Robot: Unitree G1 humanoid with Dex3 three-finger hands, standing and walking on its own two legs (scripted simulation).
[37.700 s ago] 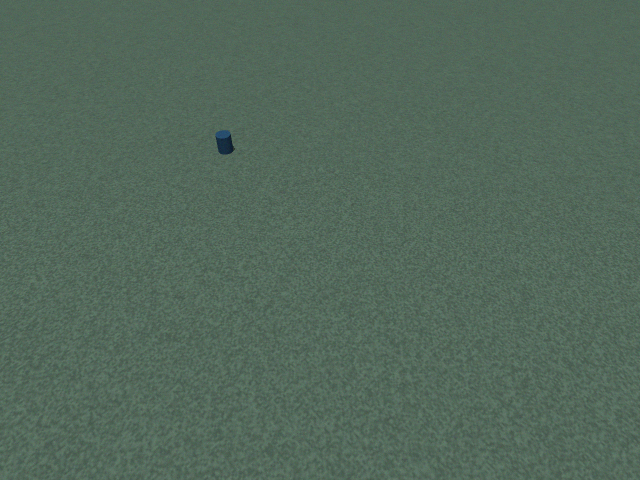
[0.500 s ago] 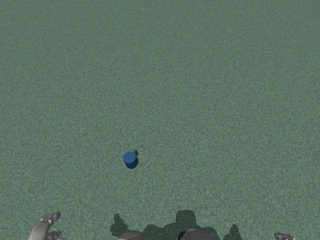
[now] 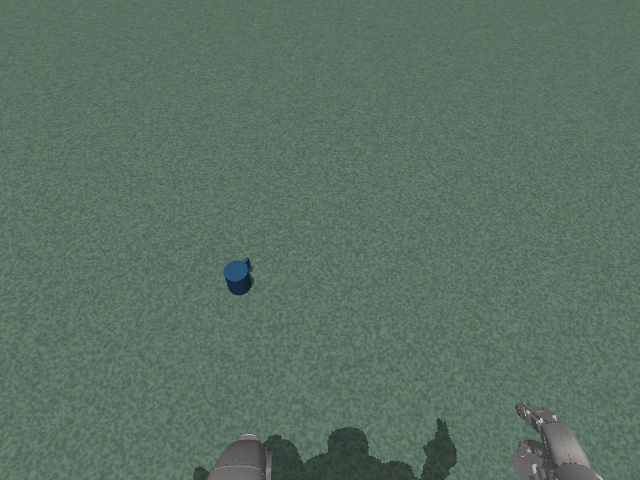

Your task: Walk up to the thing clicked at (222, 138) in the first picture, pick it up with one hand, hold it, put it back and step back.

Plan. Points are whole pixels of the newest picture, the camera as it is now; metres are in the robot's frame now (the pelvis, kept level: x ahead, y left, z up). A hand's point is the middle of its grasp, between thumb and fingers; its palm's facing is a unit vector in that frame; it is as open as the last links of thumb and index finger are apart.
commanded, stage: step back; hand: left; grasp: from above
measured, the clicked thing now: (240, 274) +0.76 +0.28 -0.70
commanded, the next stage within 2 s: stand in 1.86 s
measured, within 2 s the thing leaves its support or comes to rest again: neither
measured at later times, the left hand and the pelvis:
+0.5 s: hand out of the picture -0.06 +0.26 -0.13, palm faces +0.11 -0.92 -0.38, open 7.4 cm; pelvis -0.17 -0.02 +0.01, yaw +7 degrees
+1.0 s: hand out of the picture -0.28 +0.24 -0.12, palm faces +0.11 -0.88 -0.46, open 7.4 cm; pelvis -0.30 -0.05 +0.01, yaw +5 degrees
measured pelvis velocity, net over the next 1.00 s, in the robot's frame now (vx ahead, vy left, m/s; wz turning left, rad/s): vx -0.30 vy -0.05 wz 0.09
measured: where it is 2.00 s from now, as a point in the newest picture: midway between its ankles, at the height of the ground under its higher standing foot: outside the picture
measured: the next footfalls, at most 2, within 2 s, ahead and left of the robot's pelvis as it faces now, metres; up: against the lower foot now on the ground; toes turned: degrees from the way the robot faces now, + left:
left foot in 0.36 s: -0.12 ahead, +0.10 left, +0.00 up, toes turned +4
right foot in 0.72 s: -0.25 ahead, -0.17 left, +0.00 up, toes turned +4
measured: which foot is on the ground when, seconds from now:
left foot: down 0.00-0.02, up 0.04-0.34, down 0.36-0.74, up 0.76-1.00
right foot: down 0.00-0.40, up 0.42-0.70, down 0.72-1.00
